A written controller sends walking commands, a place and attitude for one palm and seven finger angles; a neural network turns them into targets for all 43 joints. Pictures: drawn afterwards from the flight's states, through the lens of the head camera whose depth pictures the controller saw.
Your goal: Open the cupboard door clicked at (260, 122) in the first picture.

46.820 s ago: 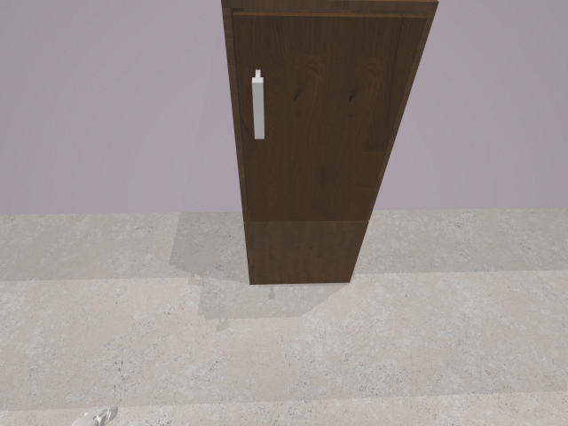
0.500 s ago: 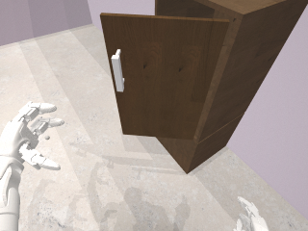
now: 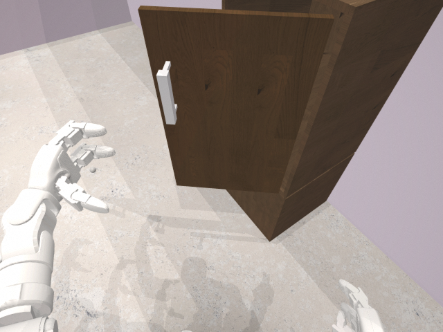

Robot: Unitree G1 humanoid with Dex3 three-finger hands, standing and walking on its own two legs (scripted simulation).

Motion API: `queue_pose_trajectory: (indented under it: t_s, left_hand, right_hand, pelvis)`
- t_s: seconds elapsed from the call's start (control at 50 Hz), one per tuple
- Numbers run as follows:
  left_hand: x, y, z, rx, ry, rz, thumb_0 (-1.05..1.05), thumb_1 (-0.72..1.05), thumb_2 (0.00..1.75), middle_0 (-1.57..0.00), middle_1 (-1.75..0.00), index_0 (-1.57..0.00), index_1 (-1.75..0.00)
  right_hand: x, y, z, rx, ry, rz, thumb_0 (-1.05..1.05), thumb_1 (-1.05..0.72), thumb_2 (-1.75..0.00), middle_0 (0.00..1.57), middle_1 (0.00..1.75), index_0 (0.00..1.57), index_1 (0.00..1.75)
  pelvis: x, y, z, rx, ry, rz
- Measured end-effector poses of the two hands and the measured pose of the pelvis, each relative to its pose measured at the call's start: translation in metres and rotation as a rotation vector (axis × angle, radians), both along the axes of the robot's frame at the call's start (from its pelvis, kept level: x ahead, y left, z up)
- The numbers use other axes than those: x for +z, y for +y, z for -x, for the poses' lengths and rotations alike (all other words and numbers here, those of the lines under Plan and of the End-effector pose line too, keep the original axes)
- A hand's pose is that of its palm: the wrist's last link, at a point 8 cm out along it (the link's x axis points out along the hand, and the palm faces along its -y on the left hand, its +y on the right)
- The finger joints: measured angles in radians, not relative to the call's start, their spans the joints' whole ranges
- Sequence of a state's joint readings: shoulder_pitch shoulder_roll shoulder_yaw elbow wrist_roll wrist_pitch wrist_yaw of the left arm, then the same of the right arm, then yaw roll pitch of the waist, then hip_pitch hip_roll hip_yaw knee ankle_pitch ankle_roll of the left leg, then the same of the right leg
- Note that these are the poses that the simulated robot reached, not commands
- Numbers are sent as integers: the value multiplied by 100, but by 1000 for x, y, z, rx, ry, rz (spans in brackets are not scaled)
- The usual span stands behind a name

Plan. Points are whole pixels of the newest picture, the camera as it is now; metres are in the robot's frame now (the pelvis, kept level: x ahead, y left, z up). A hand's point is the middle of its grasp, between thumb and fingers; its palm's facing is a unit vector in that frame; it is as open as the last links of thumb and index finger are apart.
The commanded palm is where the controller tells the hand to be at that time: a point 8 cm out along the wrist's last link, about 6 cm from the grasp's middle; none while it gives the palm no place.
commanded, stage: move the hooked fingers beside the handle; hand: left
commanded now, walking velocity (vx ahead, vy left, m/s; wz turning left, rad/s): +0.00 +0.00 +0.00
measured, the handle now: (169, 93) +0.59 +0.16 +0.09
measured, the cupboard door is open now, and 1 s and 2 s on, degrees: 50 50 50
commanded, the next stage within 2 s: none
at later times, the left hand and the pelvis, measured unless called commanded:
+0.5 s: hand (108, 141) +0.42 +0.24 +0.11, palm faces -0.03 -1.00 +0.01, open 14.0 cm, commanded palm +0.40 +0.30 +0.10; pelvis +0.01 +0.00 +0.00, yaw -1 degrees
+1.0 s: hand (133, 111) +0.51 +0.22 +0.11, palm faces -0.05 -1.00 +0.01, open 14.0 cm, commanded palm +0.49 +0.27 +0.10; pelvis +0.01 +0.01 -0.02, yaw -2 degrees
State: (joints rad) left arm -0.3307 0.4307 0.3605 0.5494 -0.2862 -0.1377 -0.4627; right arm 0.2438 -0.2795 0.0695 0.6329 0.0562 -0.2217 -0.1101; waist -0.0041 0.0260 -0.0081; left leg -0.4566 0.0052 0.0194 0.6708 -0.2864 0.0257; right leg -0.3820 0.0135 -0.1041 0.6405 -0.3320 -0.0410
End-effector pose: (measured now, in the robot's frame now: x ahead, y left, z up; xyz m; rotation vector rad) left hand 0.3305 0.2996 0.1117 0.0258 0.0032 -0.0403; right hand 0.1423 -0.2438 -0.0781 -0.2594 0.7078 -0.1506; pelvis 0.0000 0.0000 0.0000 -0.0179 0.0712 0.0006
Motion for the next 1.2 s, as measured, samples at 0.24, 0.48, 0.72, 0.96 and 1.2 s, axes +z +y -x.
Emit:
queue_pose_trajectory:
  t_s: [0.24,0.48,0.72,0.96,1.2]
  left_hand:
    - [0,4,-39,26,9,5,-1,-50,30,-30,-120,-30,-120]
    - [-5,-3,-65,10,10,29,-1,-51,30,-30,-120,-30,-120]
    - [-2,-9,-108,4,23,42,-1,-50,30,-30,-120,-30,-120]
    - [-4,-25,-151,-13,17,41,-1,-51,30,-30,-120,-30,-120]
    - [0,-32,-196,0,0,22,-1,-50,30,-30,-120,-30,-120]
  right_hand:
    - [-10,-16,39,-93,134,-3,2,-90,-90,20,30,20,30]
    - [-17,-18,51,-106,220,19,2,-90,-90,20,30,20,30]
    - [-25,-13,78,-141,303,16,1,-90,-90,20,30,20,30]
    - [-32,-13,137,-216,495,30,1,-90,-90,20,30,20,30]
    - [-30,-6,181,-292,642,24,1,-90,-90,20,30,20,30]
  pelvis:
    - [-1,1,-14,-37,37,-6]
    - [-4,4,-12,-22,62,1]
    - [-9,8,-8,-30,104,7]
    - [-15,13,-6,-34,164,16]
    - [-20,15,-13,-56,231,20]
